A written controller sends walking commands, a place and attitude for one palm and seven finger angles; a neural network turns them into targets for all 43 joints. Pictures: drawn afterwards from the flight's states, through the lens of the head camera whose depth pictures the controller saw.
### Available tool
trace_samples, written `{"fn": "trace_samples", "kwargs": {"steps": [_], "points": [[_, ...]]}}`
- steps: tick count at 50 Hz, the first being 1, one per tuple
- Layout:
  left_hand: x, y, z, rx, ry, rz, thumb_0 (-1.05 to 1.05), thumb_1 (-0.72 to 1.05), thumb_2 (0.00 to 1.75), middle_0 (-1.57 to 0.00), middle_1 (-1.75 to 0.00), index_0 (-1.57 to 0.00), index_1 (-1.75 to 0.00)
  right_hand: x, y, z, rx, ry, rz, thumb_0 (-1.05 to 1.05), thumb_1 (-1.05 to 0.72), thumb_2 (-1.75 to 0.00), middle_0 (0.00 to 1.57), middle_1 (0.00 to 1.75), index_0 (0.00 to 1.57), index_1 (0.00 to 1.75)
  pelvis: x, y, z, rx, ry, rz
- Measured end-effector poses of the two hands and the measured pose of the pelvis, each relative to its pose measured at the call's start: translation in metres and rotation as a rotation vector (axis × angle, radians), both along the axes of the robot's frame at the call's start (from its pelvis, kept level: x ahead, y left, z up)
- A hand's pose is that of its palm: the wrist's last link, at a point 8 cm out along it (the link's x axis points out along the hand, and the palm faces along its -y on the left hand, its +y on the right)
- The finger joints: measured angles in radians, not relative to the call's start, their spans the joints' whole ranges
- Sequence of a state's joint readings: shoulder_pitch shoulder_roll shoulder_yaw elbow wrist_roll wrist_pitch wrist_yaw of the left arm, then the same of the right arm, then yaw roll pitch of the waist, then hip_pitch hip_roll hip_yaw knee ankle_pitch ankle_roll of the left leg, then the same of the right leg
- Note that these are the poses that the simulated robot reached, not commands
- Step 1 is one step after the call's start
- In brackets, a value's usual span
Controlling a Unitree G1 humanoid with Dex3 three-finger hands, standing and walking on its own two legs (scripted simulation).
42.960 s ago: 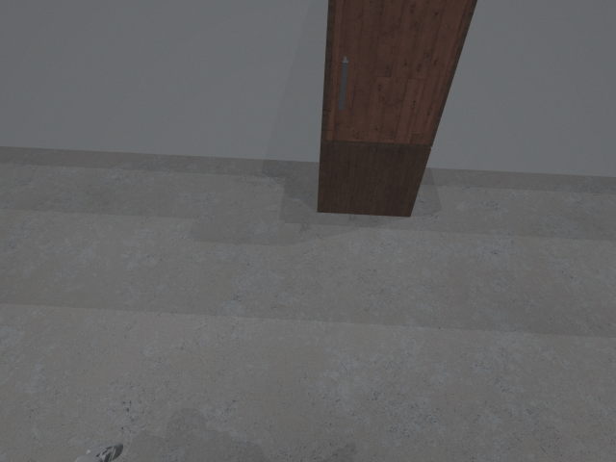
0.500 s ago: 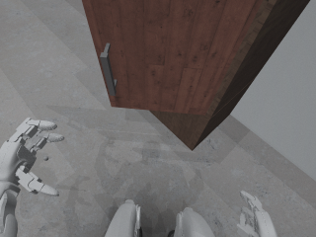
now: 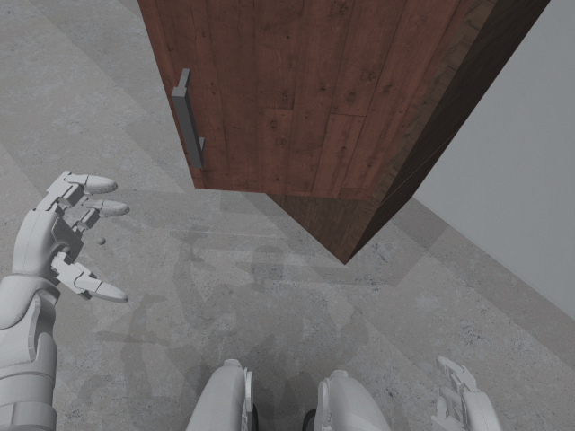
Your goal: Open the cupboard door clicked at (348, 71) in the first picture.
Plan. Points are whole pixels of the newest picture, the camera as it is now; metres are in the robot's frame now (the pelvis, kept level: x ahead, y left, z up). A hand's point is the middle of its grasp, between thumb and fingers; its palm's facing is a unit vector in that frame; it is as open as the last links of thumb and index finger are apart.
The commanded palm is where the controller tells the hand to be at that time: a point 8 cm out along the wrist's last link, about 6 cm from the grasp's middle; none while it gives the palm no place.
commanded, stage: move the hooked fingers beside the handle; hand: left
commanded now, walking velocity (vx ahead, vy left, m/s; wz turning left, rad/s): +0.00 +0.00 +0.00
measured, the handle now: (192, 123) +0.57 +0.18 +0.01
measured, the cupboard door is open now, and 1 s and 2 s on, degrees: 43 43 43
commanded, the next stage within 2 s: slide the fingers in behind the handle in 1.98 s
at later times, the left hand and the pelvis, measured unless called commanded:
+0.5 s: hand (120, 193) +0.41 +0.25 +0.03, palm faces -0.01 -1.00 -0.04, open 14.0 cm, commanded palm +0.40 +0.29 +0.03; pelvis +0.00 +0.00 -0.01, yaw -1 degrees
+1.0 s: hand (139, 152) +0.49 +0.25 +0.03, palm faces +0.00 -1.00 -0.03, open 14.0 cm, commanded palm +0.48 +0.28 +0.02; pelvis -0.01 +0.00 -0.02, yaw -2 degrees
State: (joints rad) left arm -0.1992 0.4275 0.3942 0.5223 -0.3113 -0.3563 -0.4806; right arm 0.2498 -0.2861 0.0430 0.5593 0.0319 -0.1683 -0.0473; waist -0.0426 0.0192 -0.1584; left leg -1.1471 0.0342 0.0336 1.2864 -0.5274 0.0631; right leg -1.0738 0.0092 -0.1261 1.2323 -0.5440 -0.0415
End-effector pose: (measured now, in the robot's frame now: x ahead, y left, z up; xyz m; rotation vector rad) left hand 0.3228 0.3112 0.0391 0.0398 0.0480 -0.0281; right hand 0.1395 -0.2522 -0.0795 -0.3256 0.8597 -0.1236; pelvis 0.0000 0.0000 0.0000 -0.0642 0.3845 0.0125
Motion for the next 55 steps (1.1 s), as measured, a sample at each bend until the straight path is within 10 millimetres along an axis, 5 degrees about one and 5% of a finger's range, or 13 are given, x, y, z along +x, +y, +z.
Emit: {"fn": "trace_samples", "kwargs": {"steps": [55], "points": [[0.162, -0.012, -0.005, -0.009, -0.038, 0.026, -0.02, -0.5, 0.3, -0.3, -1.2, -0.3, -1.2, -0.125, -0.021, -0.036, -0.051, 0.454, -0.19, 0.01, -0.9, -0.9, 0.2, 0.3, 0.2, 0.3, -0.007, -0.002, -0.027, -0.023, 0.124, -0.026]]}}
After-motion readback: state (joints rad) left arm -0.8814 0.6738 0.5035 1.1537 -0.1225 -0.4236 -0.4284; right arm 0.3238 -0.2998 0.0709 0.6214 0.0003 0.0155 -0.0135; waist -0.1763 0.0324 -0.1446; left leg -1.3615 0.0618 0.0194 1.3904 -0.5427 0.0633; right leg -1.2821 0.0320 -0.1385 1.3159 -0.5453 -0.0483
